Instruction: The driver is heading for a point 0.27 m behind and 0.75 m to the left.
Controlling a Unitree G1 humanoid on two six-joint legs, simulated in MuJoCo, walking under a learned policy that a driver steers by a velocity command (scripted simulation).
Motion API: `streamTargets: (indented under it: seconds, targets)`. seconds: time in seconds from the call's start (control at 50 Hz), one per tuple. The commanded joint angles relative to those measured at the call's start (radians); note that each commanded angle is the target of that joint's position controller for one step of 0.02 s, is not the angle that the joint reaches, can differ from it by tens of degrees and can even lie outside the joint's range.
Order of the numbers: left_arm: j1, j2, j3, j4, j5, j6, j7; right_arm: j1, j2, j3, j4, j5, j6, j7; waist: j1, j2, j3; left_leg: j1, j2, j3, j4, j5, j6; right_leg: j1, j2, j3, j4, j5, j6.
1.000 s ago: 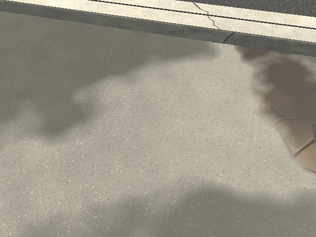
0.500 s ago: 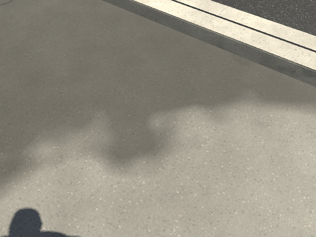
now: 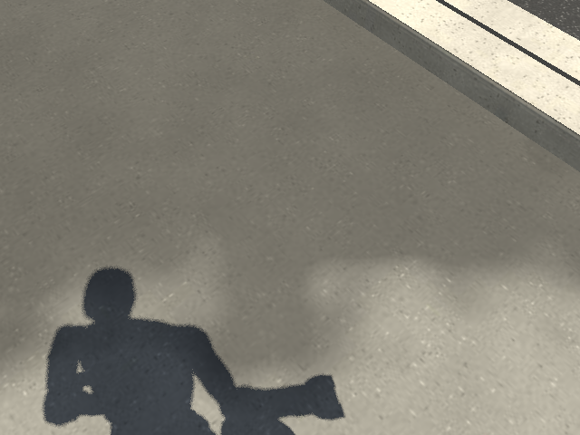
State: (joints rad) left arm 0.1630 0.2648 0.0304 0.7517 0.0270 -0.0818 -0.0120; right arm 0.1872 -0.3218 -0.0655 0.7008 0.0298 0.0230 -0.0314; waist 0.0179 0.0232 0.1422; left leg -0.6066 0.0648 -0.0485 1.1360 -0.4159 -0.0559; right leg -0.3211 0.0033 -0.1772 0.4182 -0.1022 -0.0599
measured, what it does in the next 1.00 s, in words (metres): walks ahead, turning left: left foot, then right foot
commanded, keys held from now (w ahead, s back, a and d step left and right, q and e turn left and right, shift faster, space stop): q+shift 0.38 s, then w+q+shift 0.62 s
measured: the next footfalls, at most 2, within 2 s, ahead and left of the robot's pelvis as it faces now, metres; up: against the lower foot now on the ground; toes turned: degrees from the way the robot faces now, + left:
left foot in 0.24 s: +0.19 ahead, +0.14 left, +0.00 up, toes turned +14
right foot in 0.64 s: +0.30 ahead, -0.06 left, +0.00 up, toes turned +39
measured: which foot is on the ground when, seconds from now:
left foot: up 0.00-0.22, down 0.24-0.62, up 0.64-1.00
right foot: down 0.00-0.24, up 0.26-0.62, down 0.64-1.00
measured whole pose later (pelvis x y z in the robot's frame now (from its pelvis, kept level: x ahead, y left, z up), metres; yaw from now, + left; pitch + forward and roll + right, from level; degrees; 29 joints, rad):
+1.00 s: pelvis +0.32 +0.16 -0.02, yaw +54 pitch +2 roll -1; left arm 0.49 0.29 0.05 0.87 0.02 -0.07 0.01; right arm 0.11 -0.29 -0.05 0.53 0.05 -0.01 0.06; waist 0.11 0.02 0.02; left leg -0.87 0.12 0.03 1.02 -0.05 0.05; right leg 0.23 -0.05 -0.27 0.24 -0.47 0.08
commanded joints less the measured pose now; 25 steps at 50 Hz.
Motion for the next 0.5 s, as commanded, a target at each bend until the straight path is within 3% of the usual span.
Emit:
streamTargets:
  seconds: [0.02,0.08,0.16,0.2,0.22,0.24,0.26,0.28,0.3,0.32,0.34,0.38,0.4,0.44,0.5]
  targets:
    - [-0.108,0.164,0.052,-0.075,-0.009,-0.004,0.023,0.157,-0.033,-0.013,-0.037,-0.010,0.015,0.004,-0.065,-0.105,-0.235,0.169,0.067,-0.001,-0.148,0.215,0.002,0.051,-0.317,0.105,-0.189,0.452,-0.187]
    - [-0.148,0.161,0.053,-0.070,-0.026,0.022,0.031,0.098,-0.052,-0.027,-0.054,-0.013,0.024,0.025,-0.050,-0.109,-0.217,0.212,0.048,0.041,-0.293,0.352,0.031,0.081,-0.285,0.010,-0.181,0.273,-0.151]
    - [-0.144,0.187,0.068,-0.053,-0.043,0.061,0.027,0.014,-0.094,-0.053,-0.105,-0.011,0.043,0.050,-0.027,-0.103,-0.158,0.183,0.036,0.096,-0.397,0.258,0.071,0.167,-0.336,-0.002,-0.119,0.124,-0.115]
    - [-0.152,0.182,0.072,-0.043,-0.057,0.079,0.025,0.039,-0.096,-0.066,-0.110,-0.009,0.042,0.054,-0.049,-0.093,-0.151,0.227,0.004,0.133,-0.494,0.233,0.106,0.193,-0.339,-0.028,-0.008,0.145,-0.065]
    - [-0.129,0.160,0.070,-0.030,-0.063,0.086,0.022,0.101,-0.113,-0.080,-0.094,-0.014,0.036,0.046,-0.072,-0.045,-0.172,0.317,-0.031,0.132,-0.577,0.290,0.140,0.178,-0.296,-0.063,0.133,0.175,-0.021]
    - [-0.081,0.147,0.069,-0.026,-0.049,0.089,0.016,0.188,-0.218,-0.117,-0.083,-0.019,0.026,0.026,-0.094,0.154,-0.164,0.451,0.031,-0.078,-0.710,0.706,0.220,0.041,-0.185,-0.098,0.415,0.006,0.059]
    - [-0.091,0.105,0.054,-0.078,-0.002,0.088,0.013,0.163,-0.321,-0.130,-0.114,-0.025,0.016,0.013,-0.025,0.370,-0.185,0.623,0.194,-0.452,-0.706,0.970,0.404,-0.297,0.005,-0.043,0.735,-0.582,0.151]
    - [-0.110,0.112,0.048,-0.094,-0.004,0.080,0.012,0.153,-0.282,-0.115,-0.137,-0.051,-0.017,0.028,-0.047,0.237,-0.364,0.646,0.267,-0.621,-0.769,0.730,0.483,-0.356,0.028,0.220,0.866,-0.602,0.138]
    - [-0.166,0.139,0.055,-0.099,-0.029,0.072,0.013,0.119,-0.252,-0.107,-0.143,-0.041,-0.041,0.038,-0.052,0.125,-0.340,0.642,0.246,-0.559,-0.795,0.612,0.441,-0.393,0.010,0.264,0.874,-0.520,0.109]
    - [-0.184,0.133,0.057,-0.093,-0.029,0.066,0.022,0.080,-0.223,-0.101,-0.143,-0.017,-0.049,0.033,-0.036,0.053,-0.296,0.606,0.196,-0.488,-0.791,0.530,0.379,-0.403,-0.010,0.284,0.824,-0.430,0.093]
    - [-0.195,0.143,0.062,-0.085,-0.016,0.065,0.032,0.034,-0.184,-0.088,-0.151,0.002,-0.042,0.024,-0.020,0.021,-0.272,0.559,0.165,-0.439,-0.790,0.498,0.336,-0.387,-0.026,0.292,0.757,-0.373,0.090]
    - [-0.200,0.144,0.065,-0.085,-0.013,0.066,0.030,-0.021,-0.158,-0.078,-0.181,-0.010,-0.022,-0.003,0.006,0.057,-0.279,0.476,0.106,-0.377,-0.783,0.541,0.302,-0.288,-0.005,0.289,0.661,-0.301,0.102]
    - [-0.172,0.130,0.062,-0.075,-0.020,0.063,0.022,0.000,-0.154,-0.079,-0.180,-0.008,-0.018,-0.010,0.006,0.045,-0.322,0.483,0.078,-0.367,-0.796,0.383,0.294,-0.253,0.007,0.285,0.579,-0.262,0.105]
    - [-0.189,0.108,0.057,-0.075,-0.039,0.055,0.004,0.026,-0.168,-0.083,-0.186,0.000,-0.019,-0.012,-0.022,0.066,-0.309,0.449,0.058,-0.424,-0.866,-0.036,0.298,-0.207,0.031,0.274,0.414,-0.231,0.112]
    - [-0.202,0.109,0.059,-0.084,-0.049,0.033,-0.011,0.036,-0.184,-0.083,-0.181,-0.004,-0.024,-0.009,-0.034,0.123,-0.250,0.373,0.051,-0.481,-0.887,-0.183,0.297,-0.133,0.052,0.276,0.279,-0.253,0.110]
